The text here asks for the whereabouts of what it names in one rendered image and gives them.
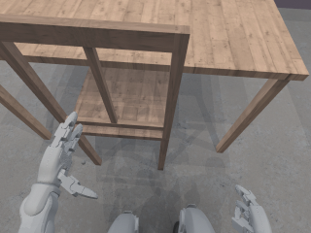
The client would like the right robot hand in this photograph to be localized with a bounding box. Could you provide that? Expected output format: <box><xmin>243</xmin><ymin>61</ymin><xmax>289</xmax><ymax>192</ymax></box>
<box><xmin>231</xmin><ymin>184</ymin><xmax>272</xmax><ymax>233</ymax></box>

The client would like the robot right thigh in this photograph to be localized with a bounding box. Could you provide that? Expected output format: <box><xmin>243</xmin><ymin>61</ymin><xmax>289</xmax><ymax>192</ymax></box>
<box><xmin>179</xmin><ymin>207</ymin><xmax>215</xmax><ymax>233</ymax></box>

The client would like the table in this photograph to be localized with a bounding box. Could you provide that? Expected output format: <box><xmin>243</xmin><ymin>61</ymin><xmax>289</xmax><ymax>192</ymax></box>
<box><xmin>0</xmin><ymin>0</ymin><xmax>309</xmax><ymax>153</ymax></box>

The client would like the left robot hand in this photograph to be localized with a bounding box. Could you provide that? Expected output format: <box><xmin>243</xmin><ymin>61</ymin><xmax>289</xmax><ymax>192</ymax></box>
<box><xmin>37</xmin><ymin>111</ymin><xmax>98</xmax><ymax>199</ymax></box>

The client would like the robot left forearm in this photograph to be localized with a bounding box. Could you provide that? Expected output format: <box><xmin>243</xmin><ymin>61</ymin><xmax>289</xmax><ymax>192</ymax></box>
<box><xmin>17</xmin><ymin>183</ymin><xmax>61</xmax><ymax>233</ymax></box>

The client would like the robot thigh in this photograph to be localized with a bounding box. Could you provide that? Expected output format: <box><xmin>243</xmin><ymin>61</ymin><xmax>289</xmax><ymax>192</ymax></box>
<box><xmin>179</xmin><ymin>207</ymin><xmax>215</xmax><ymax>233</ymax></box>
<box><xmin>107</xmin><ymin>214</ymin><xmax>139</xmax><ymax>233</ymax></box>

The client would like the chair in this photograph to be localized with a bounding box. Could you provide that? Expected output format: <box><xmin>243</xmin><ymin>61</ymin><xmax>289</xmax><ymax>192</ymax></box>
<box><xmin>0</xmin><ymin>14</ymin><xmax>190</xmax><ymax>171</ymax></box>

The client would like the robot left thigh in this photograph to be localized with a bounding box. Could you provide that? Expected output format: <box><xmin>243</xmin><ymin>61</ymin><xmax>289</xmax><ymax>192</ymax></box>
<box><xmin>107</xmin><ymin>214</ymin><xmax>139</xmax><ymax>233</ymax></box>

